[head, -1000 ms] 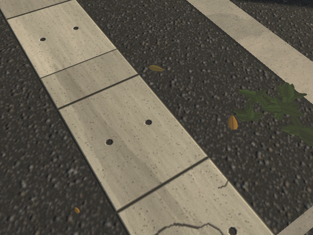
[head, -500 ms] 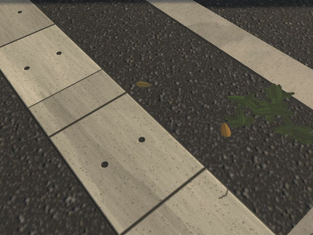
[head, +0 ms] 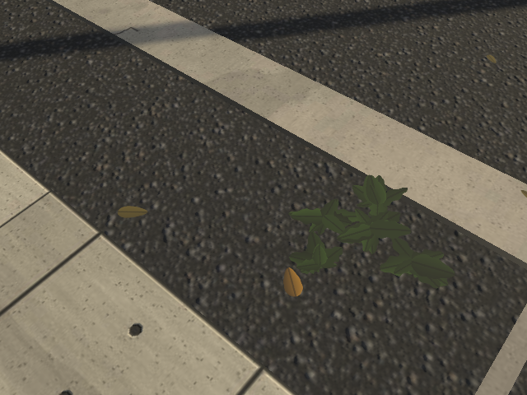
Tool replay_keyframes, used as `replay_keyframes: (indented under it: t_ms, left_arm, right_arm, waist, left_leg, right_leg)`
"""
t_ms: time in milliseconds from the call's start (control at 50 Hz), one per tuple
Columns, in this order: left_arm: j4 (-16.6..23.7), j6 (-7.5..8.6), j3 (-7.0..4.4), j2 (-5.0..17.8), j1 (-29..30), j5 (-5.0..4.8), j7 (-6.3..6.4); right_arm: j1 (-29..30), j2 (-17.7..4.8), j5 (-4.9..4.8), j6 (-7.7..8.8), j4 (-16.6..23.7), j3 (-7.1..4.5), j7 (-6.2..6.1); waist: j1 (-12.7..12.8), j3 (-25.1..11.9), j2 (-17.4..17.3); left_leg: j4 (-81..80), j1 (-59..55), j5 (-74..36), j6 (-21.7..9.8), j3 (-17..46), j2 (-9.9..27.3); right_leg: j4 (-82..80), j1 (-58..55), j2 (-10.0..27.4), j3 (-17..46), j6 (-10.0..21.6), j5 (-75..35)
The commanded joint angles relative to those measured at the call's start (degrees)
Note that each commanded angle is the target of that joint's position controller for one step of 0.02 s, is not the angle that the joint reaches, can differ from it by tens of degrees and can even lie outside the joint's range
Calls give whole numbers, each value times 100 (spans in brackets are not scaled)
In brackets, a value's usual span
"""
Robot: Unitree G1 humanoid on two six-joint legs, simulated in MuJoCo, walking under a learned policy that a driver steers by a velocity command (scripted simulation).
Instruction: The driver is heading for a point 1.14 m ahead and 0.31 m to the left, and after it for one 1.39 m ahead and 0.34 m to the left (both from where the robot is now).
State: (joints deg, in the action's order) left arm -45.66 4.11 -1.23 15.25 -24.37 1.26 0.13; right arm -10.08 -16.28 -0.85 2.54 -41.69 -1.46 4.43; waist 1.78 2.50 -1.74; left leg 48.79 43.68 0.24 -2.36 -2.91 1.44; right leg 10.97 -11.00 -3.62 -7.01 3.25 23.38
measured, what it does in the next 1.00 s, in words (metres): walks ahead, turning left: left foot, then right foot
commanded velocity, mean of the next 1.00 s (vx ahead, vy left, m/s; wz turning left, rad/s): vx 0.52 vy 0.00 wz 0.52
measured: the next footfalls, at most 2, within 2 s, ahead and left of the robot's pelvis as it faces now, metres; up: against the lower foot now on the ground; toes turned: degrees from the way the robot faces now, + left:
left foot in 0.10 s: +0.30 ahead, +0.05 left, +0.00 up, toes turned +3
right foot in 0.56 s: +0.47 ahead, -0.10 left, +0.00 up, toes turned +42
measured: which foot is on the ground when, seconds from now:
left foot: up 0.00-0.08, down 0.10-0.56, up 0.58-1.00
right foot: down 0.00-0.10, up 0.12-0.54, down 0.56-1.00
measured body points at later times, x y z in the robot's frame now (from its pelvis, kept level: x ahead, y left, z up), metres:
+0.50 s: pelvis +0.26 -0.03 +0.01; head +0.29 +0.00 +0.46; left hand +0.35 +0.29 -0.07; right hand +0.53 -0.25 -0.05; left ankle +0.26 +0.05 -0.72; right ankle +0.44 -0.14 -0.69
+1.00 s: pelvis +0.50 +0.09 +0.01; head +0.53 +0.09 +0.46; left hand +0.24 +0.23 -0.10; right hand +0.83 +0.08 -0.06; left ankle +0.50 +0.24 -0.72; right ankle +0.44 -0.12 -0.72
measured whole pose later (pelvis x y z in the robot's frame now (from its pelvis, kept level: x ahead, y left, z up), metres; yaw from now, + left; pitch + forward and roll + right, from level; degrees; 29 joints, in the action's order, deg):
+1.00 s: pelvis +0.50 +0.09 +0.01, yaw +32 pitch +5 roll +1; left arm -51.4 3.0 -2.7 14.6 -35.7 0.7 -0.6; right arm -0.6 -15.6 2.3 2.8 -33.0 0.6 3.0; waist 10.0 -1.6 -1.4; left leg 30.1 27.1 12.6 -0.4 0.2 -1.0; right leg 19.6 -0.4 0.6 10.4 1.0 24.1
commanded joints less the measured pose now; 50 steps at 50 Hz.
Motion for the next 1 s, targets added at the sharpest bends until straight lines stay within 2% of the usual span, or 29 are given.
replay_keyframes:
  t_ms: [20, 60, 80, 100, 120, 140, 160, 180, 200, 240, 300, 340, 400, 440, 480, 520, 560, 580, 600, 620, 640, 660, 720, 760, 820, 880, 920, 960, 1000]
  left_arm:
    - [541, 124, -314, 1323, 577, -38, 413]
    - [692, -18, -417, 1568, 887, -2, 524]
    - [807, -49, -390, 1443, 1198, -30, 482]
    - [861, -13, -291, 1016, 1464, -122, 340]
    - [1099, 102, -6, -48, 946, 18, 86]
    - [1159, 209, 32, 224, -218, -176, -18]
    - [1206, 254, -90, 1000, 331, -186, -43]
    - [1410, 223, -151, 1079, 934, -179, -26]
    - [1449, 150, -143, 1015, 1090, -91, 17]
    - [1490, 1, -181, 1008, 1109, -36, 61]
    - [1560, -23, -93, 649, 1319, 103, 169]
    - [1599, -100, -74, 544, 1509, 36, 226]
    - [1592, -184, -112, 577, 1849, -91, 217]
    - [1646, -145, -119, 564, 2187, -166, 140]
    - [1659, -2, -183, 666, 2362, -222, 78]
    - [1538, 136, -305, 791, 2123, -290, 46]
    - [1245, 226, -482, 930, 1227, -358, 62]
    - [1123, 76, -396, 1333, 531, 275, 105]
    - [1163, 24, -546, 1859, 764, 451, 72]
    - [1203, -33, -503, 1486, 1067, 260, 28]
    - [1148, -63, -423, 1231, 926, 133, 15]
    - [1057, -55, -383, 1147, 825, 77, 9]
    - [700, 78, -297, 1005, 334, 74, -37]
    - [534, 121, -323, 1041, 130, 14, -92]
    - [356, 91, -317, 942, -158, -66, -124]
    - [128, 35, -365, 1004, -544, -21, -82]
    - [-41, -19, -411, 1120, -691, -24, -43]
    - [-189, -57, -414, 1112, -685, -32, -25]
    - [-192, 42, -434, 1185, -328, -142, -73]
  right_arm:
    - [453, -387, -184, 357, 523, -103, 93]
    - [-1040, -842, -159, 239, 161, -354, 41]
    - [-2058, -1172, -141, 125, -65, -519, -59]
    - [-2625, -1202, -103, 4, -221, -533, -231]
    - [-2189, -1329, 167, 41, -60, -472, -331]
    - [-1583, -1631, 444, 165, 362, -501, -302]
    - [-915, -1501, 231, 116, 816, -578, -287]
    - [-524, -1151, -18, 95, 873, -492, -289]
    - [-269, -942, -113, 103, 943, -419, -289]
    - [30, -983, 2, 78, 1025, -460, -343]
    - [-179, -1007, -13, -16, 876, -494, -500]
    - [-239, -1130, -70, -182, 849, -550, -625]
    - [-56, -1129, -193, -406, 983, -559, -759]
    - [-2, -1106, -170, -432, 1122, -530, -742]
    - [-76, -1038, -119, -407, 1162, -514, -684]
    - [-54, -928, -93, -373, 1194, -476, -621]
    - [34, -640, -104, -329, 1223, -360, -548]
    - [245, -623, 430, -285, 1301, -390, -410]
    - [274, -487, 303, -236, 1646, -334, -355]
    - [495, -894, 420, -216, 1571, -387, -335]
    - [529, -1006, 430, -198, 1440, -426, -255]
    - [349, -879, 442, -191, 1325, -388, -179]
    - [82, -548, 454, -200, 1147, -251, -50]
    - [276, -618, 425, -184, 1148, -233, -69]
    - [956, -685, 477, -129, 1264, -147, -63]
    - [1628, -356, 339, -25, 1411, 26, -4]
    - [1764, -349, 298, 33, 1452, 53, -30]
    - [1404, -414, 270, 108, 1381, 28, -129]
    - [-263, -784, 331, 214, 879, -155, -354]
  waist:
    - [-230, -38, 609]
    - [-887, -887, 952]
    - [-1397, -1241, 929]
    - [-1640, -1016, -17]
    - [-732, -1073, -1989]
    - [-288, -2820, -1358]
    - [-432, -2477, -120]
    - [-166, -1183, 754]
    - [26, -791, 1150]
    - [208, -217, 690]
    - [79, -502, 463]
    - [-9, -988, 212]
    - [-161, -1232, -210]
    - [-373, -974, -629]
    - [-490, -783, -874]
    - [-376, -701, -917]
    - [143, -710, -535]
    - [424, -636, 635]
    - [145, -365, 1865]
    - [70, -40, 962]
    - [124, -102, 544]
    - [68, -192, 481]
    - [67, -138, 846]
    - [77, 50, 894]
    - [236, 172, 1012]
    - [559, 249, 1133]
    - [572, 281, 1188]
    - [305, 105, 1215]
    - [-636, -854, 753]
  left_leg:
    - [-1295, -1593, -1107, -43, -602, -589]
    - [-1216, -3172, -925, -130, -667, -997]
    - [-1265, -4353, -1106, -320, -399, -962]
    - [-1903, -5107, -1715, -584, 315, -486]
    - [-1243, -5971, -4465, -1262, 2028, 352]
    - [-2313, -6601, -2706, -2467, 4748, 1652]
    - [-3067, -5717, -142, -2336, 4925, 1456]
    - [-3449, -4493, 1451, -2054, 4517, 1103]
    - [-3680, -3663, 1916, -1843, 4340, 921]
    - [-3761, -2528, 878, -1666, 3610, 410]
    - [-3125, -2200, -2087, -1532, 2637, 41]
    - [-2832, -2540, -2097, -1286, 2587, -91]
    - [-2775, -2707, 374, -864, 2789, -289]
    - [-3069, -2580, 2743, -870, 3286, -233]
    - [-2964, -2655, 3328, -908, 3652, -136]
    - [-2681, -2488, 3545, -878, 3866, -67]
    - [-1553, -1521, 4077, -556, 3393, -362]
    - [164, -480, 4128, -256, 2133, -1157]
    - [1116, 884, 3425, -83, 1446, -1351]
    - [1692, 1170, 2581, -22, 1305, -613]
    - [1758, 930, 2114, 8, 1276, -527]
    - [1778, 611, 1785, 69, 1267, -427]
    - [1814, 120, 1181, 94, 1317, -542]
    - [1493, 339, 1031, 125, 1353, -599]
    - [487, 330, 755, 337, 492, -77]
    - [-753, -470, 851, 439, 184, -153]
    - [-1338, -953, 1177, 375, 72, -287]
    - [-1866, -2042, 1436, 248, 31, -473]
    - [-2202, -4681, 1128, -20, 219, -395]
  right_leg:
    - [482, 1043, 1268, -372, -200, -6919]
    - [2075, 1042, 1250, -325, -418, -8044]
    - [3428, 1561, 1156, -242, -531, -7843]
    - [5632, 2499, 452, -194, -766, -3714]
    - [8163, 4342, -557, 478, -915, 1522]
    - [9216, 4833, -614, 1875, -883, 1221]
    - [8560, 4619, -296, 2001, -578, 683]
    - [7859, 4902, -91, 1801, -450, 414]
    - [7350, 4750, 113, 1778, -426, 184]
    - [6504, 4329, 304, 1776, -550, -14]
    - [5270, 4100, 239, 1480, -853, -197]
    - [4627, 4098, 84, 1485, -1013, -692]
    - [3807, 4025, 4, 1614, -1039, -1464]
    - [3217, 3985, 1, 1630, -961, -1488]
    - [2591, 3754, -11, 1681, -865, -1266]
    - [2058, 3040, 26, 1674, -749, -984]
    - [1210, 1422, 507, 1755, -443, -929]
    - [708, 888, 1592, 3166, -65, 1644]
    - [-410, 744, 2554, 5698, 410, 3357]
    - [-257, 1031, 2634, 5493, 461, 3142]
    - [3, 1278, 2284, 4581, 285, 2484]
    - [70, 1462, 1944, 3842, 121, 1850]
    - [-94, 1931, 1407, 3013, 195, 1177]
    - [-180, 1793, 1384, 2970, 402, 911]
    - [-402, 1622, 1295, 2876, 670, 257]
    - [-356, 1779, 1190, 2691, 717, -575]
    - [-214, 1729, 1279, 2729, 779, -1177]
    - [212, 1900, 1363, 2727, 739, -2411]
    - [2168, 2683, 926, 2149, 523, -4237]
